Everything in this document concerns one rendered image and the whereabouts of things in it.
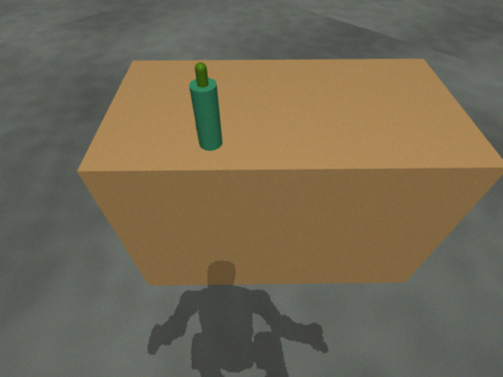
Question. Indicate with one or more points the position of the bottle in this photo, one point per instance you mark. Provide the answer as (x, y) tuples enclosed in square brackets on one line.
[(204, 96)]

